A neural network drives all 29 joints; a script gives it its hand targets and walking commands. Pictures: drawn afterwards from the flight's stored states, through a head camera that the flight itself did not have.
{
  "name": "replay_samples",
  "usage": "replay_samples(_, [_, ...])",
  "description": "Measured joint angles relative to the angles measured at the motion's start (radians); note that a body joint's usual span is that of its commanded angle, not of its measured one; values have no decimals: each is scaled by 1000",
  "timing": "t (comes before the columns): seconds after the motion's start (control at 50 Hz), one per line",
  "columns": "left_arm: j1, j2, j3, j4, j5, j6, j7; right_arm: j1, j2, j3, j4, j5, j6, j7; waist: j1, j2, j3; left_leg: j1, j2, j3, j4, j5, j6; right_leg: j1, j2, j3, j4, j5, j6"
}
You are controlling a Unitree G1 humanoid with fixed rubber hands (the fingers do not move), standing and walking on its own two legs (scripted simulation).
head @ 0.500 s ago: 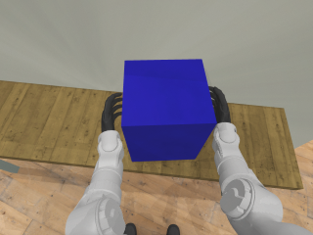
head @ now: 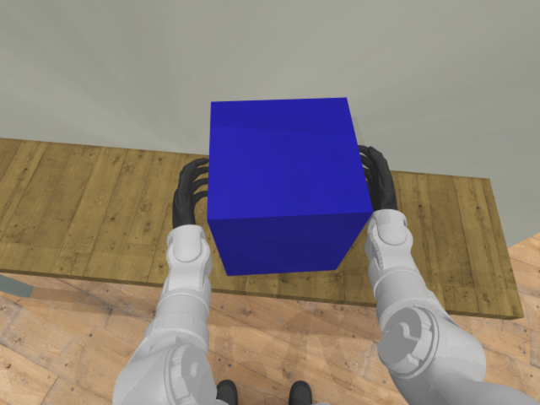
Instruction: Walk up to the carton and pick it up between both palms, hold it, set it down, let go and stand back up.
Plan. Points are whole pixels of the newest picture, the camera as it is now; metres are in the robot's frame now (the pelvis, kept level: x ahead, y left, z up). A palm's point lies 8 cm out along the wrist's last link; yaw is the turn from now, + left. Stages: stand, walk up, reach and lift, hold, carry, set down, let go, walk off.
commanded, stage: set down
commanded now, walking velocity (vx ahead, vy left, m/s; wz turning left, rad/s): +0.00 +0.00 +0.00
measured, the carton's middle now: (280, 195) +0.44 +0.01 -0.05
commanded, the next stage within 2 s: none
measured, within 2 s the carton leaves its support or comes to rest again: neither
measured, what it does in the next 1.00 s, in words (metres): stands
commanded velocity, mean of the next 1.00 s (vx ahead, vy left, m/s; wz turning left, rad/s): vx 0.00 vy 0.00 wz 0.00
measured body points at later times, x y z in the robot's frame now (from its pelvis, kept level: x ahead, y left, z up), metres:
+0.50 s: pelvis +0.00 +0.00 -0.01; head +0.11 +0.01 +0.43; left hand +0.40 +0.16 -0.03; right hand +0.43 -0.15 -0.01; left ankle +0.00 +0.14 -0.74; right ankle +0.00 -0.09 -0.74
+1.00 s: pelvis -0.01 +0.00 -0.04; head +0.12 -0.02 +0.39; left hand +0.41 +0.19 -0.04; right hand +0.46 -0.21 -0.02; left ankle +0.00 +0.14 -0.74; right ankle +0.00 -0.09 -0.74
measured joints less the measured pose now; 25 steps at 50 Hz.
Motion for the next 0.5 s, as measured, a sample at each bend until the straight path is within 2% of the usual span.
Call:
replay_samples(0.26, [-10,7,11,26,2,-14,-3,6,8,-7,-15,-14,16,3,2,-20,-19,-29,1,3,8,4,-1,-36,-1,1,21,-3,-4])
replay_samples(0.36, [-23,33,-4,64,-1,3,10,-6,-12,19,21,14,25,8,4,-25,-24,-29,3,10,12,0,-1,-39,1,8,25,-4,-3])
replay_samples(0.42, [-41,73,-59,124,-54,14,29,-24,-50,98,82,88,32,-5,7,-26,-36,-45,7,16,23,-5,-1,-54,5,15,29,-3,-3])
replay_samples(0.5, [-82,133,-184,220,-183,23,68,-71,-119,287,188,271,52,-37,17,-15,-70,-110,14,20,67,-21,2,-114,10,21,54,-6,-1])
